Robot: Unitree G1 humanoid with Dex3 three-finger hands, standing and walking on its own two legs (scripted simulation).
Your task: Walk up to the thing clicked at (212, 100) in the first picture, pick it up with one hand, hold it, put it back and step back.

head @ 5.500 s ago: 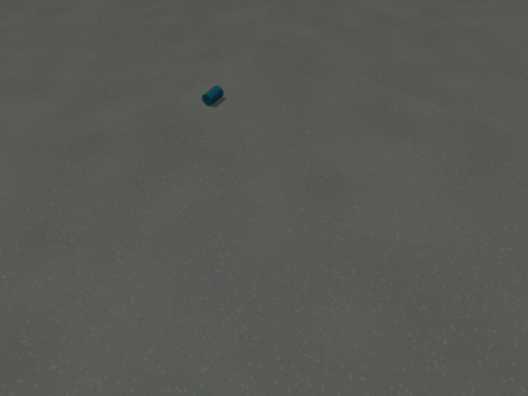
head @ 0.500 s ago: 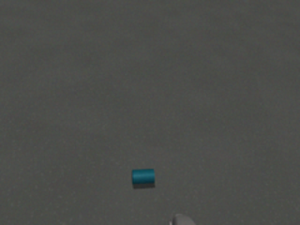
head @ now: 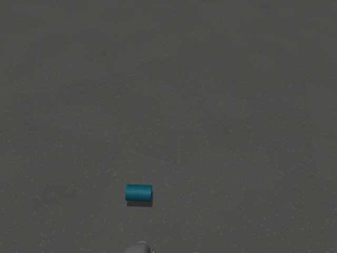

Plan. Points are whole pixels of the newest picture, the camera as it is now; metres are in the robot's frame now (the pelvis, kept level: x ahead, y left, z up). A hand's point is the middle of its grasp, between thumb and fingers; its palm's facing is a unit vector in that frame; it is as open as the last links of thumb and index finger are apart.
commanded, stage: walk up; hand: left
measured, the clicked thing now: (139, 192) +0.50 +0.18 -0.70
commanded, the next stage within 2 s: none
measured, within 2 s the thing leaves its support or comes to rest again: neither
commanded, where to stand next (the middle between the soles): +0.14 -0.08 m, yaw +2 degrees
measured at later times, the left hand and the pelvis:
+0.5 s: hand out of the picture +0.06 +0.10 -0.13, palm faces -0.03 -0.90 -0.44, open 7.4 cm; pelvis +0.01 -0.17 +0.00, yaw -1 degrees
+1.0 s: hand out of the picture +0.06 +0.18 -0.14, palm faces +0.03 -0.89 -0.45, open 7.4 cm; pelvis +0.01 -0.11 +0.00, yaw +2 degrees
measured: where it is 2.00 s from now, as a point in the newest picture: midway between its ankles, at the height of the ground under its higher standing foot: outside the picture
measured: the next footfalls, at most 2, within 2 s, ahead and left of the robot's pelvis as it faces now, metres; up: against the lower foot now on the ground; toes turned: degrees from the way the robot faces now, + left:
right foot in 0.30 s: +0.07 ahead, -0.32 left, +0.00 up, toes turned +0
left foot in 0.78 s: +0.09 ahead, +0.01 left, +0.00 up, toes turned +3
